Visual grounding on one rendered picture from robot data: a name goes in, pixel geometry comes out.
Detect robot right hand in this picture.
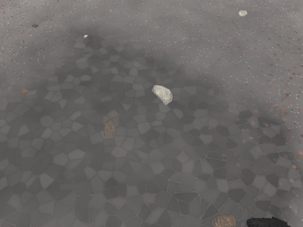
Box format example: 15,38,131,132
246,217,291,227

